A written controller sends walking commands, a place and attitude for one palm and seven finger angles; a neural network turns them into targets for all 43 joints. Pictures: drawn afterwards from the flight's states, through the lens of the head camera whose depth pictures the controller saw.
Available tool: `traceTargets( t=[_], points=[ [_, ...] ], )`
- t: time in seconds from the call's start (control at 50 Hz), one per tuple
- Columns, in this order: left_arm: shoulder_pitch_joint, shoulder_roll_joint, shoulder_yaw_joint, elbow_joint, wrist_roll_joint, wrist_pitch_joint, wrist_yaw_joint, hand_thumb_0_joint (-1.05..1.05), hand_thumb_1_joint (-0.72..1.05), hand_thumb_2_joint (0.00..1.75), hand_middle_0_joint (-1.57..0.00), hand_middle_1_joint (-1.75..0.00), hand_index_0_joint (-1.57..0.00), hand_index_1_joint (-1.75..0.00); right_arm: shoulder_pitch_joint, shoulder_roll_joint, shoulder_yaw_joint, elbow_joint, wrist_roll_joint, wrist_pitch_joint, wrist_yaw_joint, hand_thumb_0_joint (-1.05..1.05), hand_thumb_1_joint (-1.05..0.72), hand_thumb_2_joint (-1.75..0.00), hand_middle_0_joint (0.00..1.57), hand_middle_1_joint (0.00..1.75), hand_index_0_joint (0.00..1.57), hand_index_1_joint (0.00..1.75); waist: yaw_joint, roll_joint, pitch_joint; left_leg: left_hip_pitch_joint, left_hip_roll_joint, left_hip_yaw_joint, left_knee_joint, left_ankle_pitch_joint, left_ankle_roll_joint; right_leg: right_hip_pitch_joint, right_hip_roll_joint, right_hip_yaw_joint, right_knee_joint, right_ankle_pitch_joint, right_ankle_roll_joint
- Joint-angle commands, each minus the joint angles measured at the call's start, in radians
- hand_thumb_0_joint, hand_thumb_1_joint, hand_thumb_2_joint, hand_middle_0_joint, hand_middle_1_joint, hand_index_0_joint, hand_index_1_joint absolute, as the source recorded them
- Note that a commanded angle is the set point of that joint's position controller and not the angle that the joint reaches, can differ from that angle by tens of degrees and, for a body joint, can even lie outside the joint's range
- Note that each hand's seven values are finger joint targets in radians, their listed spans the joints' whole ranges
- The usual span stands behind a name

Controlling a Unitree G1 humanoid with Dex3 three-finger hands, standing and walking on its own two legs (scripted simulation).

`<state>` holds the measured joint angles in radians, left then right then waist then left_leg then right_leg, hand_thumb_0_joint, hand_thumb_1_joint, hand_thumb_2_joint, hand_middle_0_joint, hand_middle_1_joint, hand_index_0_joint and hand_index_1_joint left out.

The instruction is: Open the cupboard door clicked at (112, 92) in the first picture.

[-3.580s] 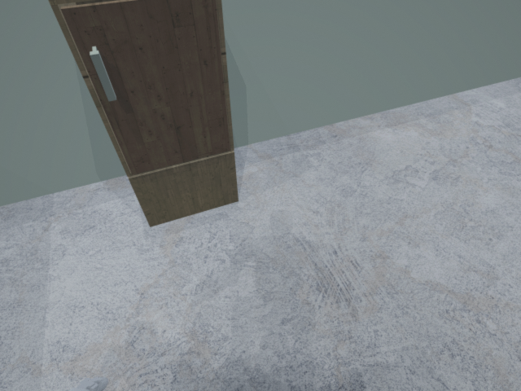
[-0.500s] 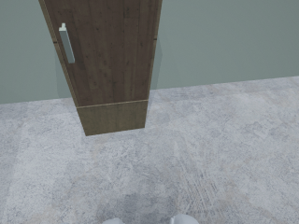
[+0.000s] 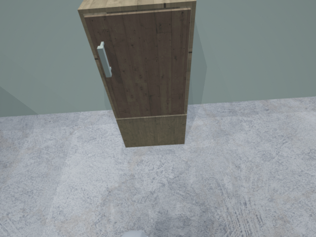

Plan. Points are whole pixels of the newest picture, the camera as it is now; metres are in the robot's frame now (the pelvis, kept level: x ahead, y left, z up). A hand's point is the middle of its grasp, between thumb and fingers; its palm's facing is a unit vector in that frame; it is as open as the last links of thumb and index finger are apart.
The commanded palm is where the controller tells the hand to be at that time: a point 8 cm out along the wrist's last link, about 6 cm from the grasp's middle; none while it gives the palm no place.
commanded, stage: take the last steps up to it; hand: left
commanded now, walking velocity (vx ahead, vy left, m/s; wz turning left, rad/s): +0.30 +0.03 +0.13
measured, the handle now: (105, 59) +0.79 +0.28 +0.02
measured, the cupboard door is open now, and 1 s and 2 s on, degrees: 0 0 0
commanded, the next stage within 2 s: come to a stop and stand still in 0.78 s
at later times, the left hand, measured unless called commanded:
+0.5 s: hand out of the picture +0.00 +0.23 -0.17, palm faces +0.10 -0.98 -0.14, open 7.4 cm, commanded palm none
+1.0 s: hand (107, 182) +0.31 +0.21 -0.17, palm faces +0.04 -0.97 -0.22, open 7.2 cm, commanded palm none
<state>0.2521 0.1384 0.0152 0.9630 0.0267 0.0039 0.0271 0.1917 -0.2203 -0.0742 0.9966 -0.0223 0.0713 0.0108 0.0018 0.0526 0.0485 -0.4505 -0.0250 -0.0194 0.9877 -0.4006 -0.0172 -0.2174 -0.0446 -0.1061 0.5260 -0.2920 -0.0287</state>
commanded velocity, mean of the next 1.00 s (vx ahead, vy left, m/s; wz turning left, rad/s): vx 0.17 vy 0.00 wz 0.00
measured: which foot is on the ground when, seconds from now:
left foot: up 0.00-0.32, down 0.34-0.80, up 0.82-1.00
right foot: down 0.00-0.34, up 0.36-0.76, down 0.78-1.00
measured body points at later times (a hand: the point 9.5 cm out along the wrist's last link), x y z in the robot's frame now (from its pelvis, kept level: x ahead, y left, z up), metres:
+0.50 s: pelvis +0.06 +0.06 +0.01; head +0.07 +0.08 +0.46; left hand -0.01 +0.29 -0.16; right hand +0.10 -0.17 -0.14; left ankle +0.01 +0.15 -0.74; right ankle +0.06 -0.07 -0.67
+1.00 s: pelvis +0.24 +0.03 +0.00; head +0.26 +0.02 +0.45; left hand +0.31 +0.26 -0.15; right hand +0.23 -0.19 -0.17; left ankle +0.22 +0.16 -0.69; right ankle +0.28 -0.06 -0.74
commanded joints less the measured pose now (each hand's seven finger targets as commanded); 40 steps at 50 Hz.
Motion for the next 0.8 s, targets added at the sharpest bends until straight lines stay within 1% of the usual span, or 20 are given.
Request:
traceTargets(
  t=[0.0,0.12,0.16,0.22,0.26,0.28,0.3,0.32,0.34,0.36,0.38,0.44,0.54,0.62,0.66,0.7,0.72,0.74,0.76,0.78],
  points=[
    [0.064,0.175,0.049,-0.028,-0.003,-0.038,0.007,0.00,0.90,0.90,-0.20,-0.30,-0.20,-0.30,0.012,-0.055,-0.013,-0.041,-0.007,-0.031,0.007,0.00,-0.90,-0.90,0.20,0.30,0.20,0.30,0.013,-0.193,0.005,-0.101,0.068,0.007,0.120,0.067,-0.026,0.063,-0.249,0.210,-0.297,0.032,-0.073],
    [0.199,0.190,0.051,0.053,0.007,-0.053,-0.006,0.00,0.90,0.90,-0.20,-0.30,-0.20,-0.30,-0.085,-0.035,0.001,-0.052,-0.007,-0.056,0.015,0.00,-0.90,-0.90,0.20,0.30,0.20,0.30,0.075,-0.195,0.041,-0.104,0.106,0.068,-0.119,0.022,-0.020,0.143,-0.283,0.252,-0.353,-0.117,-0.104],
    [0.207,0.200,0.053,0.072,0.010,-0.054,-0.008,0.00,0.90,0.90,-0.20,-0.30,-0.20,-0.30,-0.087,-0.023,0.008,-0.050,-0.004,-0.063,0.016,0.00,-0.90,-0.90,0.20,0.30,0.20,0.30,0.074,-0.201,0.030,-0.056,0.103,0.087,-0.206,0.005,-0.010,0.135,-0.288,0.242,-0.352,-0.107,-0.112],
    [0.192,0.204,0.056,0.097,0.008,-0.049,-0.012,0.00,0.90,0.90,-0.20,-0.30,-0.20,-0.30,-0.045,-0.005,0.017,-0.034,0.002,-0.075,0.013,0.00,-0.90,-0.90,0.20,0.30,0.20,0.30,0.053,-0.210,0.016,0.079,0.084,0.124,-0.351,0.002,0.008,0.077,-0.266,0.202,-0.325,-0.102,-0.107],
    [0.149,0.198,0.056,0.106,-0.003,-0.041,-0.015,0.00,0.90,0.90,-0.20,-0.30,-0.20,-0.30,0.059,-0.003,0.021,0.008,0.003,-0.088,0.005,0.00,-0.90,-0.90,0.20,0.30,0.20,0.30,0.001,-0.176,-0.002,0.295,0.056,0.184,-0.529,0.122,0.009,-0.037,-0.201,0.113,-0.255,-0.142,-0.060],
    [0.139,0.169,0.050,0.108,-0.008,-0.037,-0.018,0.00,0.90,0.90,-0.20,-0.30,-0.20,-0.30,0.118,-0.027,0.019,0.035,0.005,-0.097,-0.003,0.00,-0.90,-0.90,0.20,0.30,0.20,0.30,-0.024,-0.104,-0.017,0.428,0.071,0.164,-0.596,0.116,0.009,-0.123,-0.163,0.077,-0.186,-0.162,-0.032],
    [0.132,0.127,0.042,0.099,-0.009,-0.034,-0.024,0.00,0.90,0.90,-0.20,-0.30,-0.20,-0.30,0.192,-0.088,0.003,0.057,0.002,-0.101,-0.013,0.00,-0.90,-0.90,0.20,0.30,0.20,0.30,-0.059,0.067,-0.023,0.550,0.199,-0.004,-0.646,0.004,0.048,-0.268,-0.097,0.020,-0.026,-0.199,0.010],
    [0.097,0.068,0.029,0.065,-0.008,-0.034,-0.028,0.00,0.90,0.90,-0.20,-0.30,-0.20,-0.30,0.286,-0.175,-0.016,0.073,-0.006,-0.102,-0.021,0.00,-0.90,-0.90,0.20,0.30,0.20,0.30,-0.100,0.254,0.001,0.572,0.400,-0.262,-0.779,-0.145,0.136,-0.412,-0.014,-0.080,0.216,-0.240,0.042],
    [-0.003,0.091,0.031,0.033,0.004,-0.030,-0.024,0.00,0.90,0.90,-0.20,-0.30,-0.20,-0.30,0.335,-0.176,-0.017,0.094,-0.009,-0.103,-0.028,0.00,-0.90,-0.90,0.20,0.30,0.20,0.30,-0.132,0.239,0.053,0.508,0.447,-0.349,-0.851,-0.180,0.177,-0.469,-0.018,-0.016,0.392,-0.278,0.036],
    [-0.030,0.096,0.037,0.031,0.004,-0.028,-0.027,0.00,0.90,0.90,-0.20,-0.30,-0.20,-0.30,0.301,-0.149,-0.007,0.095,-0.007,-0.104,-0.034,0.00,-0.90,-0.90,0.20,0.30,0.20,0.30,-0.108,0.181,0.106,0.446,0.447,-0.335,-0.860,-0.150,0.193,-0.501,-0.054,0.038,0.500,-0.226,0.028],
    [-0.022,0.098,0.041,0.050,0.002,-0.029,-0.036,0.00,0.90,0.90,-0.20,-0.30,-0.20,-0.30,0.237,-0.109,0.005,0.079,-0.003,-0.110,-0.036,0.00,-0.90,-0.90,0.20,0.30,0.20,0.30,-0.076,0.114,0.143,0.393,0.411,-0.259,-0.858,-0.090,0.188,-0.491,-0.083,0.059,0.538,-0.147,0.026],
    [0.058,0.072,0.042,0.091,0.004,-0.023,-0.049,0.00,0.90,0.90,-0.20,-0.30,-0.20,-0.30,0.173,-0.060,0.016,0.064,0.001,-0.136,-0.042,0.00,-0.90,-0.90,0.20,0.30,0.20,0.30,-0.012,0.043,0.084,0.371,0.326,-0.074,-0.843,0.170,0.161,-0.409,-0.094,0.053,0.538,-0.003,0.049],
    [-0.019,0.071,0.042,0.061,0.000,-0.013,-0.050,0.00,0.90,0.90,-0.20,-0.30,-0.20,-0.30,0.234,-0.046,0.019,0.103,0.004,-0.151,-0.048,0.00,-0.90,-0.90,0.20,0.30,0.20,0.30,-0.008,0.043,0.085,0.442,0.306,0.016,-0.813,0.469,0.177,-0.444,-0.091,0.032,0.422,0.068,0.063],
    [-0.135,0.065,0.040,0.020,-0.005,-0.019,-0.051,0.00,0.90,0.90,-0.20,-0.30,-0.20,-0.30,0.281,-0.050,0.017,0.133,-0.005,-0.145,-0.048,0.00,-0.90,-0.90,0.20,0.30,0.20,0.30,-0.037,0.064,0.109,0.444,0.306,0.051,-0.765,0.582,0.165,-0.383,-0.066,0.001,0.237,0.079,0.038],
    [-0.146,0.066,0.042,0.014,-0.007,-0.021,-0.049,0.00,0.90,0.90,-0.20,-0.30,-0.20,-0.30,0.274,-0.056,0.014,0.139,-0.009,-0.140,-0.048,0.00,-0.90,-0.90,0.20,0.30,0.20,0.30,-0.031,0.081,0.113,0.431,0.313,0.066,-0.730,0.623,0.156,-0.318,-0.046,-0.011,0.174,0.073,0.018],
    [-0.087,0.086,0.047,0.025,-0.006,-0.028,-0.046,0.00,0.90,0.90,-0.20,-0.30,-0.20,-0.30,0.265,-0.061,0.013,0.143,-0.009,-0.134,-0.048,0.00,-0.90,-0.90,0.20,0.30,0.20,0.30,0.004,0.048,0.076,0.403,0.306,0.078,-0.629,0.732,0.142,-0.167,-0.001,-0.036,0.110,0.062,-0.006],
    [0.011,0.098,0.054,0.057,-0.003,-0.036,-0.043,0.00,0.90,0.90,-0.20,-0.30,-0.20,-0.30,0.256,-0.066,0.014,0.143,-0.004,-0.133,-0.048,0.00,-0.90,-0.90,0.20,0.30,0.20,0.30,0.051,0.027,0.030,0.370,0.282,0.102,-0.513,0.780,0.121,-0.026,0.025,-0.056,0.055,0.115,-0.014],
    [0.148,0.140,0.066,0.098,0.002,-0.048,-0.038,0.00,0.90,0.90,-0.20,-0.30,-0.20,-0.30,0.247,-0.058,0.014,0.140,0.005,-0.136,-0.043,0.00,-0.90,-0.90,0.20,0.30,0.20,0.30,0.112,-0.023,-0.052,0.280,0.237,0.132,-0.329,0.722,0.090,0.182,0.001,-0.014,0.006,0.189,-0.032],
    [0.269,0.240,0.090,0.128,0.008,-0.064,-0.024,0.00,0.90,0.90,-0.20,-0.30,-0.20,-0.30,0.299,-0.011,0.019,0.127,0.018,-0.140,-0.034,0.00,-0.90,-0.90,0.20,0.30,0.20,0.30,0.138,-0.236,-0.201,0.080,0.123,0.189,-0.023,0.358,0.046,0.428,-0.236,0.283,-0.038,0.354,-0.115],
    [0.320,0.301,0.094,0.137,-0.013,-0.062,-0.021,0.00,0.90,0.90,-0.20,-0.30,-0.20,-0.30,0.297,0.005,0.021,0.101,0.025,-0.136,-0.038,0.00,-0.90,-0.90,0.20,0.30,0.20,0.30,0.119,-0.273,-0.246,-0.037,0.027,0.129,0.257,-0.204,0.030,0.445,-0.419,0.540,-0.160,0.512,-0.229]
  ],
)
